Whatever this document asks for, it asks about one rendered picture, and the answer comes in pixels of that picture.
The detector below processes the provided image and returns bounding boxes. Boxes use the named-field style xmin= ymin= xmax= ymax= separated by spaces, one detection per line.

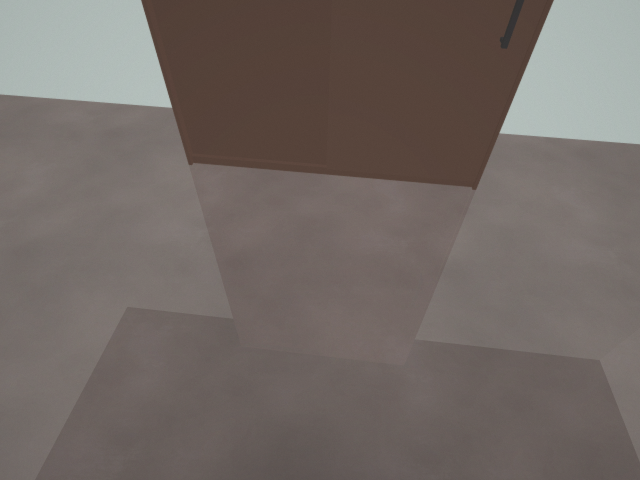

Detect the handle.
xmin=500 ymin=0 xmax=524 ymax=49

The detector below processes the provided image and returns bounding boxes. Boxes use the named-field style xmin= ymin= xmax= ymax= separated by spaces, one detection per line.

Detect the wardrobe door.
xmin=151 ymin=0 xmax=332 ymax=165
xmin=326 ymin=0 xmax=547 ymax=182

